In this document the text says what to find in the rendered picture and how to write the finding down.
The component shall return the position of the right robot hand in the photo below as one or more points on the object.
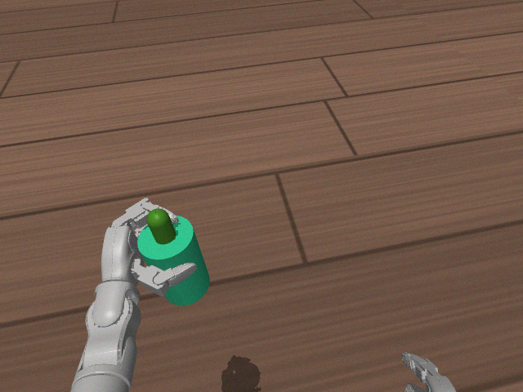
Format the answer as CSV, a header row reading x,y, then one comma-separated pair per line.
x,y
427,373

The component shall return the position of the bottle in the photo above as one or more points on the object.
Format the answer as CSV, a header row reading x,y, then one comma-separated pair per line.
x,y
166,246

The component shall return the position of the left robot hand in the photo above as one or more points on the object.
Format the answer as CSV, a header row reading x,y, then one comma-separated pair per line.
x,y
122,260

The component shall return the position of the left robot arm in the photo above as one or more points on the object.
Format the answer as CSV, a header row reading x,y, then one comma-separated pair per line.
x,y
109,357

